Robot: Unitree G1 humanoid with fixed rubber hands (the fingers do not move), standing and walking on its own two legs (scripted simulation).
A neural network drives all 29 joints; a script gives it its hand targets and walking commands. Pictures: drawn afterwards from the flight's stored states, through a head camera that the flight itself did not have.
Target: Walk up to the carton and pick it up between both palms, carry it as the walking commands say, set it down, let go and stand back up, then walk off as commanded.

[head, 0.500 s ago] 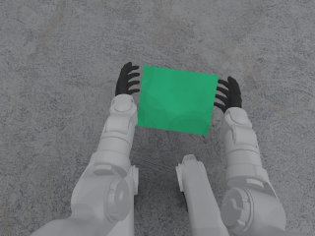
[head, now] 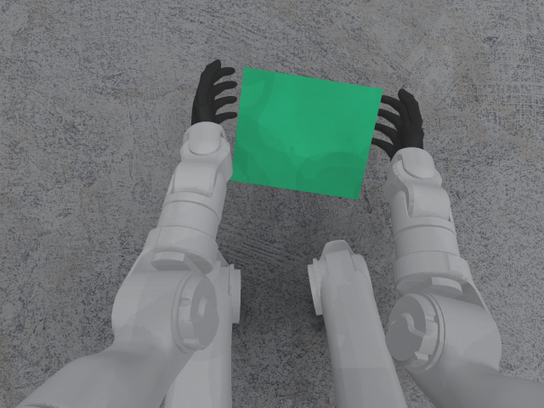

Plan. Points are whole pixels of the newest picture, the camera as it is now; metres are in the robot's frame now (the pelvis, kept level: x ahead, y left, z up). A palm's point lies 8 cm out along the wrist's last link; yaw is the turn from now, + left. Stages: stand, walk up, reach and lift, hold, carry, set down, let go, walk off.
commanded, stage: set down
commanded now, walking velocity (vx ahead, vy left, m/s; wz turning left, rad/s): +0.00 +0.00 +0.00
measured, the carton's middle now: (299, 132) +0.49 -0.05 -0.22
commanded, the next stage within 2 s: none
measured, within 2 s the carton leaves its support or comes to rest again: neither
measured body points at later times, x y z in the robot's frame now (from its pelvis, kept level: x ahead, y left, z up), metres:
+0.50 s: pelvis +0.00 -0.01 -0.06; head +0.33 -0.01 +0.25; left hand +0.51 +0.08 -0.22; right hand +0.48 -0.20 -0.22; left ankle +0.12 +0.13 -0.43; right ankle +0.11 -0.16 -0.43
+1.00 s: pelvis +0.00 -0.01 -0.08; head +0.34 -0.02 +0.22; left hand +0.52 +0.08 -0.25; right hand +0.48 -0.21 -0.25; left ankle +0.12 +0.13 -0.43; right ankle +0.11 -0.16 -0.43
